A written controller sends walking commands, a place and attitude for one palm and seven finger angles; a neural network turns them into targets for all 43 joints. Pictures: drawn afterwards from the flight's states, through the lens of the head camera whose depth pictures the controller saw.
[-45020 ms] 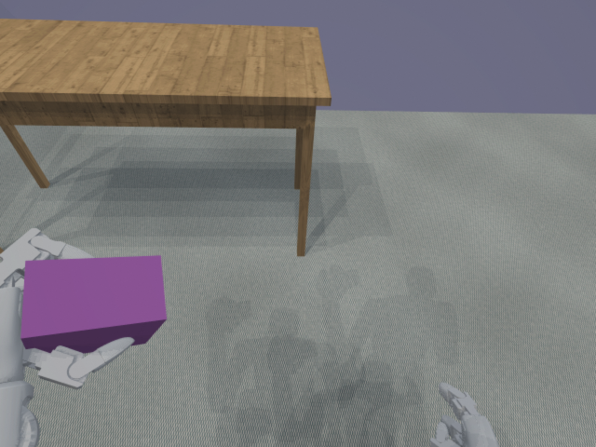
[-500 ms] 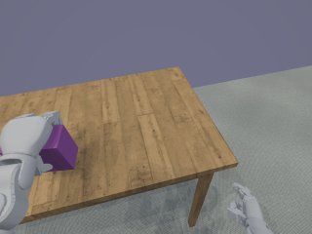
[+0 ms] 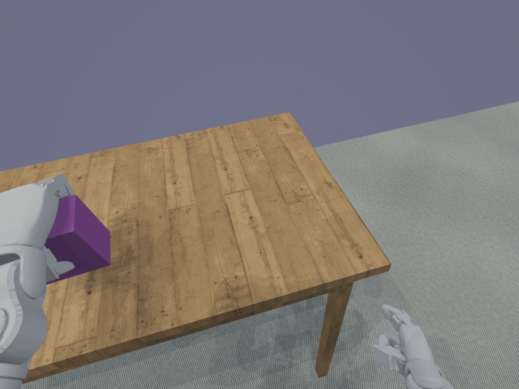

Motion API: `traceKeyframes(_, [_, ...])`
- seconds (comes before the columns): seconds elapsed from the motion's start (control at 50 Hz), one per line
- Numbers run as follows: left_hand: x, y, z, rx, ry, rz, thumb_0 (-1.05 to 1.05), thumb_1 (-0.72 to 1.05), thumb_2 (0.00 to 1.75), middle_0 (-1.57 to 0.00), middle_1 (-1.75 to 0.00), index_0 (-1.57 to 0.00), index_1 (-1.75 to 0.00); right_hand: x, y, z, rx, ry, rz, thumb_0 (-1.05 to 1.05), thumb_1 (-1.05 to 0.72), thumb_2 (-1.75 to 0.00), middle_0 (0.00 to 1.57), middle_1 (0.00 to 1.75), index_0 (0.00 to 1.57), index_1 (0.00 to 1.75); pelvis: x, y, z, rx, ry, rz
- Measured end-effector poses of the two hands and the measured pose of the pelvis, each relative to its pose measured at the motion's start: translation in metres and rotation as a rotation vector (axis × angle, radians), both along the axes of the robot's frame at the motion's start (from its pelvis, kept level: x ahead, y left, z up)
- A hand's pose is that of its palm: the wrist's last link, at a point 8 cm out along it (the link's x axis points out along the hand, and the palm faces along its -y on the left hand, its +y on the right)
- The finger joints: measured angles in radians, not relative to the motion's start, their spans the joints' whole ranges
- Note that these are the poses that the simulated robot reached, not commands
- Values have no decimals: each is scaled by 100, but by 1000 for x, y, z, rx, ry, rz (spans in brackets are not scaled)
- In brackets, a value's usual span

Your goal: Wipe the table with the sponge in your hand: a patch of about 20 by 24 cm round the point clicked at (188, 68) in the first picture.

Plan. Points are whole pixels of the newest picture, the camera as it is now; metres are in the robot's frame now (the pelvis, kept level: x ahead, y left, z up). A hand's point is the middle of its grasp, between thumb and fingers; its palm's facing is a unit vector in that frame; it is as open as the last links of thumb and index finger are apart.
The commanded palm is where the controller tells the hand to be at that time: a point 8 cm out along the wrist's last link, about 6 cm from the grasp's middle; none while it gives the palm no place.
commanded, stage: move the sponge above the wiping area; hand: left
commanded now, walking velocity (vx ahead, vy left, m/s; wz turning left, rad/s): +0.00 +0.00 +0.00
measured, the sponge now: (59, 248) +0.24 +0.36 +0.11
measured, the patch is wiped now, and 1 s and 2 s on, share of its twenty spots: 0.05 0.05 0.05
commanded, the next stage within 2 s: lower the sponge onto the table in 1.40 s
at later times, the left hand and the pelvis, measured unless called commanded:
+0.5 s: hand (48, 245) +0.23 +0.35 +0.13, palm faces +0.04 -0.04 -1.00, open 10.3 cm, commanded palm +0.19 +0.32 +0.18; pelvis +0.01 -0.01 +0.00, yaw +0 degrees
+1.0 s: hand (69, 273) +0.21 +0.33 +0.09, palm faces -0.05 -0.14 -0.99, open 10.2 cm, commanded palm +0.19 +0.32 +0.18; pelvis +0.00 +0.00 +0.00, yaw +1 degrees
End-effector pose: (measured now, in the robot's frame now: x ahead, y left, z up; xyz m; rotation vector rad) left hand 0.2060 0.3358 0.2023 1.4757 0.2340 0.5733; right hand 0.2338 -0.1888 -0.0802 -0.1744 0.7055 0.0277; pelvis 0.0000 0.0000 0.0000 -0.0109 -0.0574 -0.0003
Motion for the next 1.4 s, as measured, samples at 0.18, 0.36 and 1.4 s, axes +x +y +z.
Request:
traceKeyframes(0.18, [-7, -33, -70, -153, 357, -69, -1, -54, 105, -71, -134, -73, -134, 10, -10, 5, -13, -61, 5, 2, -90, -90, 20, 30, 20, 30, 0, 1, -1, 2, 20, 22])
traceKeyframes(0.36, [5, -32, -16, 46, 78, -157, -1, -54, 106, -72, -133, -74, -133, 7, -13, 4, -43, -25, 10, 2, -90, -90, 20, 29, 20, 30, 7, -9, -1, -1, -12, 5])
traceKeyframes(1.4, [-6, -3, -38, -119, 224, 85, -1, -53, 104, -72, -135, -75, -136, 6, -10, 3, 18, -39, -8, 2, -90, -90, 20, 30, 20, 30, -1, 1, 0, 0, 18, 16])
